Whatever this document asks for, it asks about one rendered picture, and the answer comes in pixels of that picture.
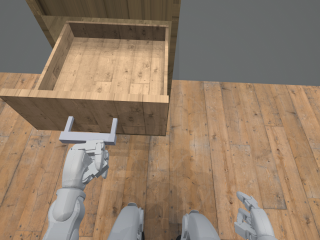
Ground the drawer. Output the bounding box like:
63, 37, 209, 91
0, 20, 169, 135

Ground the robot thigh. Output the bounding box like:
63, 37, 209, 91
182, 213, 221, 240
107, 206, 144, 240

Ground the robot right hand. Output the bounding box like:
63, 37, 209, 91
234, 191, 275, 240

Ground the left robot forearm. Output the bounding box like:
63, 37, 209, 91
42, 187, 86, 240

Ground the left robot thigh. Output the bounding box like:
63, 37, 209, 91
107, 206, 144, 240

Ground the cabinet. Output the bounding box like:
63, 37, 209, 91
25, 0, 181, 137

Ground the right robot thigh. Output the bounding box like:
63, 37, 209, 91
182, 213, 221, 240

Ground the handle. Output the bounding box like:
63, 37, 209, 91
59, 116, 118, 146

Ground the robot left hand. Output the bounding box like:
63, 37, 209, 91
62, 139, 110, 191

